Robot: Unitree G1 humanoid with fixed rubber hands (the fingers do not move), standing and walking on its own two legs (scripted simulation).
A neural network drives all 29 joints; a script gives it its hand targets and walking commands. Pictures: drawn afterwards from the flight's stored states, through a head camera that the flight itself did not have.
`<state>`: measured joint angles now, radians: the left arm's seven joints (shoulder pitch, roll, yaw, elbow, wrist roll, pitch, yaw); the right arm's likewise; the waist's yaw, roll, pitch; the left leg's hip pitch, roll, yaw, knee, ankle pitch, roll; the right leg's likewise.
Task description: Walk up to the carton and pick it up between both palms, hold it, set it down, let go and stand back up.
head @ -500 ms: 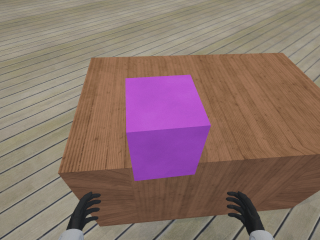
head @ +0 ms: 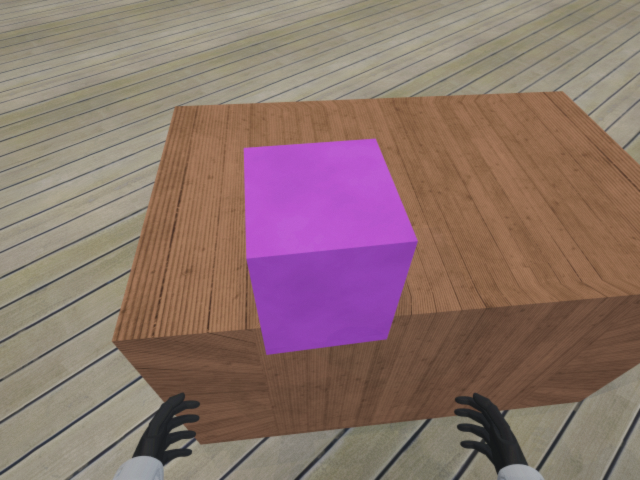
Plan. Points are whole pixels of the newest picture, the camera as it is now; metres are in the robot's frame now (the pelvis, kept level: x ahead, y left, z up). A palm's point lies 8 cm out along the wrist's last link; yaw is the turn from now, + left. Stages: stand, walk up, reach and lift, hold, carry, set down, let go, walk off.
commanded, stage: let go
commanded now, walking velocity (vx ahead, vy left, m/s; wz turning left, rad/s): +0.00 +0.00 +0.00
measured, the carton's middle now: (319, 249) +0.43 +0.02 +0.01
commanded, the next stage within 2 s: stand in 0.40 s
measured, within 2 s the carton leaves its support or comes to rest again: neither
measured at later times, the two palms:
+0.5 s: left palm (149, 467) +0.15 +0.23 -0.08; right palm out of the picture +0.14 -0.24 -0.09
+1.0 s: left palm out of the picture +0.04 +0.25 -0.13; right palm out of the picture +0.01 -0.22 -0.13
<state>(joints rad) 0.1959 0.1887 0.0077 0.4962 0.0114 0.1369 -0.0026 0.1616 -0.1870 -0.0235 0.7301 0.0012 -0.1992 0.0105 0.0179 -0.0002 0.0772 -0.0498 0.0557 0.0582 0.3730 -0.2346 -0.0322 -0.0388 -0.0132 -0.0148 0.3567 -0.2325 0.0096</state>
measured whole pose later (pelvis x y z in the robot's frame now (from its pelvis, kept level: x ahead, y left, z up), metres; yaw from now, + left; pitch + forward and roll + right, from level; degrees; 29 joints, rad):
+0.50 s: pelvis -0.01 +0.00 +0.00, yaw +0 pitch -2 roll -1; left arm 0.20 0.20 0.01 0.55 0.04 0.04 -0.01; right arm 0.19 -0.20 -0.04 0.70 -0.03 -0.07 0.01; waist 0.01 -0.01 0.04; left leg -0.15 0.07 0.05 0.45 -0.26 -0.03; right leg -0.13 -0.01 -0.02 0.41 -0.24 0.01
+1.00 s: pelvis -0.01 +0.02 -0.01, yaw +0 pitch +0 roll +0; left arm 0.31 0.19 0.02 0.86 0.02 -0.02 0.01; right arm 0.37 -0.18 -0.05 0.88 -0.03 -0.01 0.00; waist 0.00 -0.01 -0.02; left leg -0.22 0.04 0.05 0.49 -0.27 0.00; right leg -0.20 -0.04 -0.01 0.45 -0.25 0.03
